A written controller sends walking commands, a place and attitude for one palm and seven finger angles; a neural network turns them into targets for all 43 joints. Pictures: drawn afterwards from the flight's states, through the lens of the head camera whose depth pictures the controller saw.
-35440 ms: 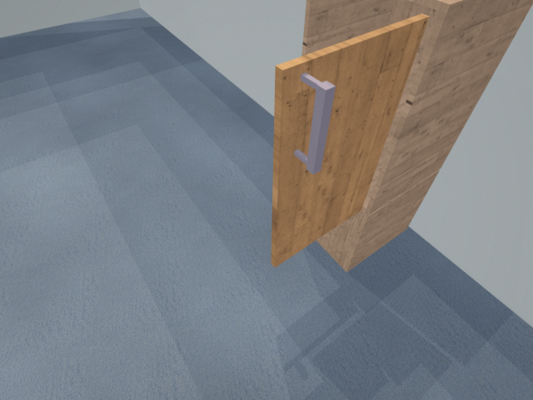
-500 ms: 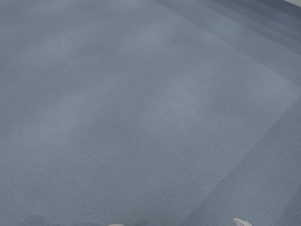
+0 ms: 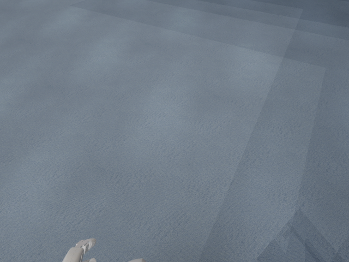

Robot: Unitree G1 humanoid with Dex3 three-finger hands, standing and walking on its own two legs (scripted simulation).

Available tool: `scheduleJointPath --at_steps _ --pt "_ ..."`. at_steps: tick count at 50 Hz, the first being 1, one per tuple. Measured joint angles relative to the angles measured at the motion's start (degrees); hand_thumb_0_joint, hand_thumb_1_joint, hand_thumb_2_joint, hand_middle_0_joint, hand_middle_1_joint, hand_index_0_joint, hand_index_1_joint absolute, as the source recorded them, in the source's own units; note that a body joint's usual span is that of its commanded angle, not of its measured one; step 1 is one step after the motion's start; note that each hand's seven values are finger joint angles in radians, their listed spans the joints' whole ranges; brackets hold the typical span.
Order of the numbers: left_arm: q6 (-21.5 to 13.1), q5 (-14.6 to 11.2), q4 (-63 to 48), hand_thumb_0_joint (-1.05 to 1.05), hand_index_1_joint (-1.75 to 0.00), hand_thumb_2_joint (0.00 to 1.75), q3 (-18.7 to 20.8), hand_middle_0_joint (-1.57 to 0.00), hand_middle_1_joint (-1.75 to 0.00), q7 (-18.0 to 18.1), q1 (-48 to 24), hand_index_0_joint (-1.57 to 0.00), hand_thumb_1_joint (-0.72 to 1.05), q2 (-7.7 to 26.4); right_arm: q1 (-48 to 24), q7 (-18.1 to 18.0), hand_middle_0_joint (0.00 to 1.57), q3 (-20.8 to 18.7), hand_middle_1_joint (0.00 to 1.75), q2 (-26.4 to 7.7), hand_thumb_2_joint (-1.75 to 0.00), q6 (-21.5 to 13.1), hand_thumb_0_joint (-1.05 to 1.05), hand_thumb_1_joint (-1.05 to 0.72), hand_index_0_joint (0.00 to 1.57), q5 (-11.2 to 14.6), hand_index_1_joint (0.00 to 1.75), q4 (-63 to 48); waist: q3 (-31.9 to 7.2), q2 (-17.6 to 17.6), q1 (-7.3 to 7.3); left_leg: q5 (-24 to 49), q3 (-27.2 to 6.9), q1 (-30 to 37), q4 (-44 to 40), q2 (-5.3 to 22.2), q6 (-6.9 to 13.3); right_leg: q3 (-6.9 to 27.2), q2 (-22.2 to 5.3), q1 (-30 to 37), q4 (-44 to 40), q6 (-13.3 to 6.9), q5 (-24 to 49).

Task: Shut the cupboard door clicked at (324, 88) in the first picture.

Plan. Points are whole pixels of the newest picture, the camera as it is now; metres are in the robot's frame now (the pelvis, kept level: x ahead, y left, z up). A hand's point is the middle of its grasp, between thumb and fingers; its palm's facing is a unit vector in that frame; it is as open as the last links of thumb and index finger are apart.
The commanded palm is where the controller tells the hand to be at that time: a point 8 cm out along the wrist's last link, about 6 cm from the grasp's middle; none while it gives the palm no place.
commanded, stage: turn to face it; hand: left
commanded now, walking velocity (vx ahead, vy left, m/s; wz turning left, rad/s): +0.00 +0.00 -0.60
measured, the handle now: out of the picture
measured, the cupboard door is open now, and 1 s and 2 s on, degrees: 56 56 56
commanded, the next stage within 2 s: take the last steps up to it in 1.68 s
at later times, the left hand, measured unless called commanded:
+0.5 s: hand (100, 257) +0.15 +0.22 -0.17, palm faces -0.24 -0.95 -0.20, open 7.4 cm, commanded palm none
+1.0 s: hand (147, 218) +0.25 +0.10 -0.14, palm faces -0.57 -0.78 -0.26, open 7.4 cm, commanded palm none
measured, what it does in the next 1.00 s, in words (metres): steps on the spot, turning right: left foot, then right foot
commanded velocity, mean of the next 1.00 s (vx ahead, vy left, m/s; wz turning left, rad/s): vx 0.00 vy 0.00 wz -0.60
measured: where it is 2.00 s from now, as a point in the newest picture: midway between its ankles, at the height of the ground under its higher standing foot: outside the picture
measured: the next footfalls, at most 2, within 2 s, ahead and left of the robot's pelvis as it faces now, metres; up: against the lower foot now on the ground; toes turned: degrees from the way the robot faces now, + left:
left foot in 0.38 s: +0.10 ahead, +0.12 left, +0.00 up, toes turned -11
right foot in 0.80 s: +0.01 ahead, -0.12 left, +0.00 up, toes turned -33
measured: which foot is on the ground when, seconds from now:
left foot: up 0.00-0.36, down 0.38-0.80, up 0.82-1.00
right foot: down 0.00-0.38, up 0.40-0.78, down 0.80-1.00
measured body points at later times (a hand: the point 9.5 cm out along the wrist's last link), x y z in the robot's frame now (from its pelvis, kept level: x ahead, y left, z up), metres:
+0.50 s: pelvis +0.04 +0.03 +0.01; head +0.10 +0.05 +0.46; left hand +0.17 +0.27 -0.15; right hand +0.07 -0.24 -0.10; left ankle +0.06 +0.13 -0.72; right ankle -0.05 -0.09 -0.65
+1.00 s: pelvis +0.05 -0.01 +0.01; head +0.08 -0.05 +0.46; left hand +0.28 +0.14 -0.12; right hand -0.06 -0.27 -0.13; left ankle +0.11 +0.12 -0.65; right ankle -0.02 -0.10 -0.72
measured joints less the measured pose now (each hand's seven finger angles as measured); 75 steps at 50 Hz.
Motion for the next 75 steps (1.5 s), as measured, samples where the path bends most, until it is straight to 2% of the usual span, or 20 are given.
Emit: scheduleJointPath --at_steps 3,7,14,18,20,23,25,28,37,40,41,43,47,52,58,60,62,66,69,75 --pt "-0.3 -0.3 0.1 0.01 -0.30 0.90 -0.4 -0.20 -0.30 0.9 1.3 -0.20 0.91 -1.1 -1.8 -0.3 0.21 -0.2 0.30 -0.3 -0.90 0.8 0.01 -0.91 0.20 0.1 0.30 0.1 0.2 -0.3 0.14 1.3 -4.4 -5.9 12.1 -3.0 -0.9 2.1 0.5 0.9 -2.9 0.1 2.2" --pt "-0.1 -0.3 0.8 0.01 -0.30 0.90 -0.7 -0.20 -0.30 1.2 2.9 -0.20 0.90 -1.2 -3.8 0.3 0.20 0.0 0.30 0.6 -0.90 0.4 0.01 -0.91 0.20 0.0 0.30 -1.3 0.1 -2.2 0.23 7.2 -6.7 -9.5 13.0 -4.1 -1.9 4.7 1.3 2.2 -7.1 -0.4 4.8" --pt "0.0 0.1 1.7 0.01 -0.30 0.90 -0.6 -0.20 -0.30 0.9 4.9 -0.21 0.90 -1.4 -6.6 0.2 0.20 0.4 0.30 1.5 -0.90 -0.1 0.01 -0.91 0.20 0.2 0.30 -2.6 -0.3 -4.1 1.92 6.4 -8.4 -7.0 1.2 -5.7 -2.0 8.5 2.9 2.1 -8.0 -0.1 5.1" --pt "0.6 0.0 2.3 0.01 -0.30 0.90 0.0 -0.20 -0.30 1.0 5.9 -0.21 0.90 -0.7 -7.8 -0.2 0.20 0.9 0.30 2.1 -0.90 -1.4 0.01 -0.91 0.20 0.7 0.30 -3.6 -0.7 -5.6 2.80 10.5 -7.8 -0.8 -13.3 -7.5 -1.4 11.4 3.6 0.6 -4.9 1.3 3.4" --pt "1.3 -0.5 2.6 0.01 -0.30 0.90 0.4 -0.20 -0.30 1.0 6.0 -0.21 0.90 0.0 -7.7 -0.4 0.20 1.2 0.30 2.4 -0.90 -2.5 0.01 -0.91 0.20 0.5 0.30 -4.0 -1.0 -6.1 2.78 14.2 -7.0 1.2 -17.9 -7.4 1.3 12.0 4.2 -1.6 0.1 2.0 -0.4" --pt "2.1 -0.3 2.8 0.01 -0.30 0.90 1.2 -0.20 -0.30 0.8 5.3 -0.20 0.90 1.6 -7.4 -0.5 0.21 2.3 0.30 3.5 -0.90 -2.8 0.00 -0.91 0.20 -0.5 0.30 -4.7 -0.1 -7.2 3.48 12.2 -4.3 2.5 -16.9 -6.3 4.7 8.4 3.7 -7.2 17.2 2.8 -9.4" --pt "2.4 -0.1 2.7 0.01 -0.30 0.90 1.6 -0.20 -0.30 0.3 4.7 -0.20 0.91 2.3 -6.5 -0.7 0.21 2.7 0.30 4.0 -0.90 -2.8 0.00 -0.90 0.20 -0.7 0.30 -5.1 0.1 -6.7 3.33 12.3 -3.4 4.0 -18.5 -5.1 5.0 5.5 2.8 -9.7 25.2 3.7 -9.7" --pt "2.8 0.0 2.1 0.01 -0.30 0.90 1.9 -0.20 -0.30 -0.3 3.7 -0.20 0.91 2.9 -5.2 -0.8 0.21 2.8 0.30 4.2 -0.90 -2.7 0.00 -0.90 0.20 -0.9 0.30 -4.9 0.5 -5.6 3.10 13.2 -1.9 5.9 -21.1 -3.5 4.7 3.2 0.9 -11.1 28.4 4.7 -7.7" --pt "2.7 0.0 0.6 0.01 -0.30 0.90 1.5 -0.19 -0.30 -0.9 0.2 -0.20 0.91 2.6 -1.5 -0.1 0.21 1.4 0.30 2.6 -0.90 -2.2 0.00 -0.90 0.20 -0.9 0.30 -2.5 0.8 -2.8 1.10 10.9 4.1 8.1 -19.7 0.1 2.9 0.1 -1.7 -6.0 11.7 4.1 -4.0" --pt "1.6 0.1 -0.3 0.01 -0.30 0.90 0.8 -0.19 -0.30 -1.0 -0.1 -0.20 0.91 2.3 0.1 0.3 0.21 0.7 0.30 1.3 -0.90 -1.7 0.01 -0.90 0.20 -0.5 0.30 -1.7 0.1 -2.1 0.52 7.8 5.8 7.3 -14.9 1.3 1.4 -1.1 -1.2 -0.7 -0.1 2.5 3.6" --pt "0.7 0.2 -0.5 0.01 -0.30 0.90 0.7 -0.19 -0.30 -0.8 0.0 -0.20 0.91 2.2 0.4 0.4 0.21 0.4 0.30 0.8 -0.90 -1.4 0.01 -0.90 0.20 -0.3 0.30 -1.4 -0.3 -1.9 0.68 5.7 5.2 5.9 -11.1 1.4 0.9 -0.6 -1.0 0.0 -1.5 1.7 1.3" --pt "-0.3 0.0 -0.3 0.01 -0.30 0.90 0.1 -0.19 -0.30 -0.1 -0.1 -0.20 0.91 0.9 -0.6 0.0 0.21 0.1 0.30 -0.6 -0.90 0.1 0.01 -0.90 0.20 0.1 0.30 -0.6 0.1 -0.3 0.45 -0.7 -0.7 1.2 0.5 -0.2 0.2 0.3 0.2 -1.1 0.5 0.8 -0.2" --pt "-0.4 -0.2 0.0 0.00 -0.30 0.90 -0.5 -0.20 -0.30 1.1 1.3 -0.20 0.91 -0.4 -2.8 -0.2 0.20 0.0 0.30 -0.8 -0.90 0.7 0.01 -0.91 0.20 0.2 0.30 -0.8 0.4 -1.0 0.35 1.4 -5.4 -5.9 13.1 -3.5 -1.0 3.2 0.7 0.0 -3.3 0.6 3.2" --pt "0.1 0.0 1.1 0.01 -0.30 0.90 -0.8 -0.20 -0.30 1.1 2.7 -0.20 0.90 -0.5 -4.7 0.3 0.20 0.6 0.30 0.6 -0.90 -0.2 0.01 -0.91 0.20 0.2 0.30 -2.6 0.1 -3.5 0.59 5.4 -6.7 -7.4 5.6 -4.6 -1.9 6.5 1.0 1.1 -6.8 0.7 5.1" --pt "0.8 -0.1 1.8 0.01 -0.30 0.90 -0.4 -0.20 -0.30 0.8 3.9 -0.21 0.90 -0.1 -6.0 0.1 0.20 1.3 0.30 1.7 -0.90 -1.6 0.01 -0.91 0.20 0.6 0.30 -3.8 -0.6 -5.2 1.76 11.6 -6.6 -0.6 -14.4 -6.6 -1.5 10.3 2.2 -0.2 -3.6 2.4 3.2" --pt "1.5 -0.5 2.1 0.01 -0.30 0.90 0.0 -0.20 -0.30 0.8 3.9 -0.21 0.90 0.5 -5.8 0.0 0.21 1.6 0.30 2.1 -0.90 -2.5 0.01 -0.91 0.20 0.2 0.30 -4.0 -1.0 -5.8 1.84 14.3 -5.9 0.6 -17.0 -6.6 1.5 10.8 2.7 -2.5 2.0 2.8 -1.7" --pt "2.1 -0.4 2.1 0.01 -0.30 0.90 0.6 -0.20 -0.30 0.7 3.7 -0.20 0.90 1.4 -5.5 -0.1 0.21 2.2 0.30 3.0 -0.90 -2.8 0.00 -0.91 0.20 -0.4 0.30 -4.3 -0.6 -6.6 2.36 13.0 -4.1 1.2 -15.9 -5.8 3.8 9.0 2.9 -6.3 13.6 2.9 -8.5" --pt "2.7 0.0 2.1 0.01 -0.30 0.90 1.5 -0.20 -0.30 -0.2 3.1 -0.20 0.91 2.5 -3.8 -0.4 0.21 2.9 0.30 3.8 -0.90 -2.7 0.00 -0.90 0.20 -1.0 0.30 -4.5 -0.4 -5.9 2.31 13.5 -2.2 4.1 -19.2 -3.7 4.1 4.1 1.5 -10.6 27.4 4.0 -8.3" --pt "2.8 -0.1 1.7 0.01 -0.30 0.90 1.6 -0.20 -0.30 -0.6 2.5 -0.20 0.91 2.5 -2.8 -0.5 0.21 2.7 0.30 3.7 -0.90 -2.6 0.00 -0.90 0.20 -1.0 0.30 -4.0 -0.3 -4.8 2.20 14.3 -0.7 5.8 -21.4 -2.4 3.9 2.2 0.0 -10.4 25.8 4.6 -6.7" --pt "2.4 -0.1 1.4 0.01 -0.30 0.90 0.9 -0.19 -0.30 -0.6 1.2 -0.20 0.91 1.7 -1.1 0.0 0.21 1.6 0.30 2.6 -0.90 -2.3 0.00 -0.90 0.20 -0.9 0.30 -2.2 0.0 -2.5 0.85 12.7 2.4 6.6 -19.8 -0.2 2.4 0.2 -1.0 -4.7 9.9 3.7 -4.0"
